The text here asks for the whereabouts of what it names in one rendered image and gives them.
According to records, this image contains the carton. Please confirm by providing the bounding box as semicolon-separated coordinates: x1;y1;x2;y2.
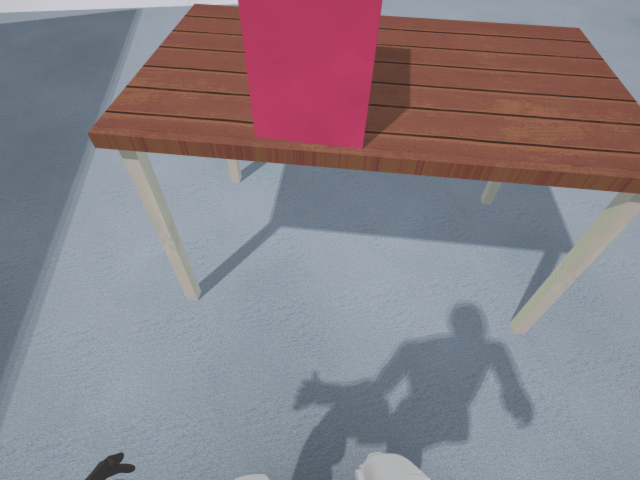
238;0;382;149

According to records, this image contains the right robot thigh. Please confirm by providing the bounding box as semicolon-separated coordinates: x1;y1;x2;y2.
355;453;431;480

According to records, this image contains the table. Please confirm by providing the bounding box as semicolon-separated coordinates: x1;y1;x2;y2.
88;4;640;335

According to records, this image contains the left robot hand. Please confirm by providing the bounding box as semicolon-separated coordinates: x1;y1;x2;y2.
85;452;135;480

